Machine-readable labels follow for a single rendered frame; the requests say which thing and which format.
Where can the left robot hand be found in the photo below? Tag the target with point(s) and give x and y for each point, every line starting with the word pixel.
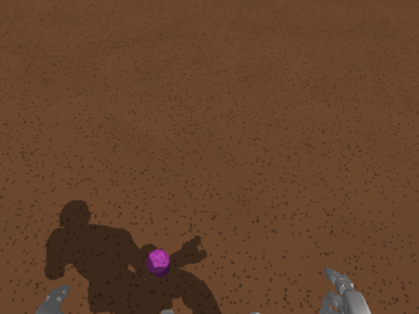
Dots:
pixel 54 300

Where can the cup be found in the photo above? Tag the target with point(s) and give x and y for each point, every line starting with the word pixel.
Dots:
pixel 158 262

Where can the right robot hand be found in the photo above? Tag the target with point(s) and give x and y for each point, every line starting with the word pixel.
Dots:
pixel 352 301

